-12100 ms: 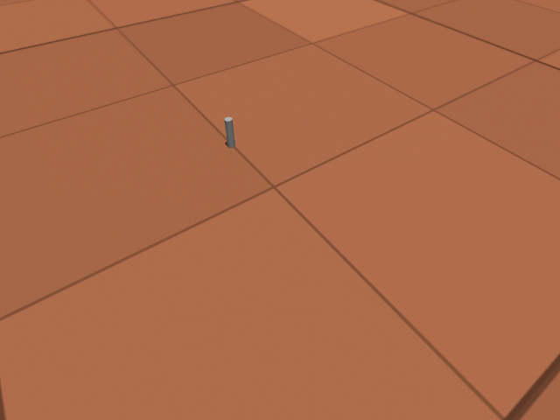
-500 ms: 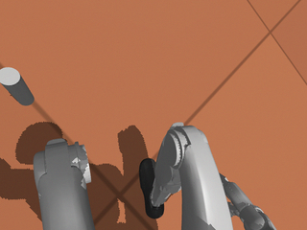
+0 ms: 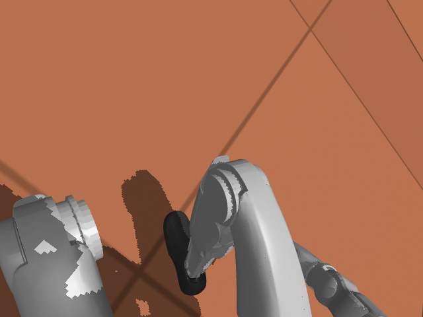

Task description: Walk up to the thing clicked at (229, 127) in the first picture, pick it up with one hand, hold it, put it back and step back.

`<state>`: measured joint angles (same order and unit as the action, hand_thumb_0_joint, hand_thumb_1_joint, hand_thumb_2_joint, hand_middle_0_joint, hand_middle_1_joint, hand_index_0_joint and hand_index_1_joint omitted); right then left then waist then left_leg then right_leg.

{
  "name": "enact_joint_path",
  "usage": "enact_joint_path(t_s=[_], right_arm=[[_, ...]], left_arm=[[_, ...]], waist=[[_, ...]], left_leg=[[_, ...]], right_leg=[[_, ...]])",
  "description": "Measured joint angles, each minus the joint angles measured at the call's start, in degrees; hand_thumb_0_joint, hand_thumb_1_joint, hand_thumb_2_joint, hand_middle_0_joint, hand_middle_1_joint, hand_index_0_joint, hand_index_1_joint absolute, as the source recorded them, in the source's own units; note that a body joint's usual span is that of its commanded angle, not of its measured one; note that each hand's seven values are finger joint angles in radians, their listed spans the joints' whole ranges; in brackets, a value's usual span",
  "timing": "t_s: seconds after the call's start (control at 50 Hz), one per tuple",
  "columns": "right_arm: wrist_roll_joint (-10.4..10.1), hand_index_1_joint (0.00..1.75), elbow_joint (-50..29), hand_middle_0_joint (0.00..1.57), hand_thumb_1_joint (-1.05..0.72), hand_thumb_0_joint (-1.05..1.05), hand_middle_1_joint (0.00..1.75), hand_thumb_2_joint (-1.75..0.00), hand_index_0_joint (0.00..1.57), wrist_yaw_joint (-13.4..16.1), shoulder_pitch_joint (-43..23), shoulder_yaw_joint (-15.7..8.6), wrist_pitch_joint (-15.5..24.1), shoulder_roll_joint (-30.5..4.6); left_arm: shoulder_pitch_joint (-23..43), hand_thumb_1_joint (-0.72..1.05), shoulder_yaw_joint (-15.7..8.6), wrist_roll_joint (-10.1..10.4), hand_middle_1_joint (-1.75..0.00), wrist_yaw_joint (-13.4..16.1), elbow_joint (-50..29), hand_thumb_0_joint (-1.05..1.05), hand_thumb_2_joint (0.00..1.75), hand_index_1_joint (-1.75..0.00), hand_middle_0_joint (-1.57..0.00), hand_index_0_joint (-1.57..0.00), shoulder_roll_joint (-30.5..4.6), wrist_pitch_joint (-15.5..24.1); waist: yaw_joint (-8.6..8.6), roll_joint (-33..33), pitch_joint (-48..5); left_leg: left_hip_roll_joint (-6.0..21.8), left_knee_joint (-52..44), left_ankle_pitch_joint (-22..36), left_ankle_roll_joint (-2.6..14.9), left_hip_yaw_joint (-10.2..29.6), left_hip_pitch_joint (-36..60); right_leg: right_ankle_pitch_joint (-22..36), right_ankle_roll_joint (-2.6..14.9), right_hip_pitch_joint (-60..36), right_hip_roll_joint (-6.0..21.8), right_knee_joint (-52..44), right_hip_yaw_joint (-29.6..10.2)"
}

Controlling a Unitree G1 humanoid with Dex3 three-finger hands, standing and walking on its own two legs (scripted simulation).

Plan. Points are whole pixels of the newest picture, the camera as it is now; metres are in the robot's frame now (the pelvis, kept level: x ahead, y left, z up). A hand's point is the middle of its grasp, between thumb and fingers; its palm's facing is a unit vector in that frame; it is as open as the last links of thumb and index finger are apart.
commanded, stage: close in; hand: left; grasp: from the side
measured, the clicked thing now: out of the picture +0.47 +0.30 -0.20
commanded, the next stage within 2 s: rest palm in 0.38 s
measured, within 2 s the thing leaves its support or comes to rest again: leaves its support in 1.56 s
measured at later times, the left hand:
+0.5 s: hand out of the picture +0.43 +0.27 -0.18, palm faces +0.28 -0.96 +0.01, open 17.4 cm
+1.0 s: hand out of the picture +0.45 +0.28 -0.18, palm faces +0.33 -0.94 -0.01, open 8.9 cm
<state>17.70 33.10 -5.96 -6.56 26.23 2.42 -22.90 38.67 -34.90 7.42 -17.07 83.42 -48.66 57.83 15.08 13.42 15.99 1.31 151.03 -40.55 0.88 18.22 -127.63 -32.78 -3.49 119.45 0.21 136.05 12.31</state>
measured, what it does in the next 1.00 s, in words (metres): stands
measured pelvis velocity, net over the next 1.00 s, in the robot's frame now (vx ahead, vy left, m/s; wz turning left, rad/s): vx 0.00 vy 0.00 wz -0.03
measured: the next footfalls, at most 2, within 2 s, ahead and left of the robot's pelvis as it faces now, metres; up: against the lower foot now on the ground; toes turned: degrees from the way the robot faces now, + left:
none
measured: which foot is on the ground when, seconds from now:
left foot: down 0.00-1.00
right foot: down 0.00-1.00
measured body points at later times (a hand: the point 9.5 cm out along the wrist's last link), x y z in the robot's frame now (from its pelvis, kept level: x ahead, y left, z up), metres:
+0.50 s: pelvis +0.00 +0.00 +0.00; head +0.23 +0.19 +0.33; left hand +0.41 +0.32 -0.18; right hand +0.16 -0.25 -0.04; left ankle +0.08 +0.12 -0.26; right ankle +0.15 -0.13 -0.26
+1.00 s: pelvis +0.00 +0.00 +0.00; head +0.25 +0.19 +0.32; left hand +0.43 +0.33 -0.18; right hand +0.15 -0.25 -0.03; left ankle +0.08 +0.12 -0.26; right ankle +0.15 -0.13 -0.26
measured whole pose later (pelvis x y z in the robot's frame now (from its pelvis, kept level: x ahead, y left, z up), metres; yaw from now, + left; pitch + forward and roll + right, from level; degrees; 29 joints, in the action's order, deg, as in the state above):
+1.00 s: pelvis +0.00 +0.00 +0.00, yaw -2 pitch +14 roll -19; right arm 20.8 31.8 -7.7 -9.8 30.7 -2.6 -21.6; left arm 42.6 -26.5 3.5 -0.1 87.5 -50.8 63.4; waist 16.2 15.5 18.3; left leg 1.1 151.9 -41.6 0.6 21.2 -127.4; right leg -32.7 -4.3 118.3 -0.7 134.8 14.5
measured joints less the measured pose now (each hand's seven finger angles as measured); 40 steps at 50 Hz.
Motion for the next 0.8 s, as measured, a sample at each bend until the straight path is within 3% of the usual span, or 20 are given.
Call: enact_joint_path(t_s=[0.18,0.52,0.62,0.8], right_arm=[[1.2,0.3,-0.5,0.2,-0.94,0.0,0.3,-0.91,0.2,-0.7,-1.0,1.4,-1.4,-0.1],[2.8,0.3,-1.5,0.2,-0.92,0.0,0.3,-0.91,0.2,-1.7,-2.8,3.2,-3.5,1.0],[3.0,0.3,-1.5,0.2,-0.92,0.0,0.3,-0.91,0.2,-1.8,-3.0,3.8,-3.8,1.3],[3.2,0.3,-1.4,0.2,-0.9,0.0,0.3,-0.9,0.2,-1.8,-3.1,4.3,-4.4,1.4]], left_arm=[[-0.2,-0.61,4.1,0.3,-0.07,3.9,1.0,-0.02,0.03,-0.07,-0.06,-0.06,1.2,2.5],[0.8,-0.55,7.3,-3.0,-0.11,12.6,2.4,-0.02,0.12,-0.11,-0.06,-0.06,1.2,5.5],[1.0,-0.46,7.5,-3.1,-0.15,14.5,2.9,-0.01,0.18,-0.15,-0.12,-0.11,0.9,6.0],[2.5,-0.13,7.9,-3.7,-0.36,16.3,3.7,-0.01,0.4,-0.37,-0.35,-0.34,-1.0,6.1]], waist=[[0.31,0.4,0.3],[0.49,1.4,1.8],[0.72,1.6,2.0],[0.88,2.1,2.2]], left_leg=[[-0.1,0.6,0.1,0.4,0.7,0.1],[-0.2,1.0,0.0,0.28,1.9,0.3],[-0.2,1.1,-0.4,0.03,2.3,0.5],[-0.1,1.1,-0.6,-0.12,2.7,0.2]], right_leg=[[0.2,-0.58,-0.8,-0.3,-0.2,0.6],[0.5,-0.78,-1.3,-0.7,-0.5,1.4],[0.4,-0.9,-1.3,-0.8,-0.6,1.6],[0.5,-0.89,-1.0,-1.0,-0.8,1.9]])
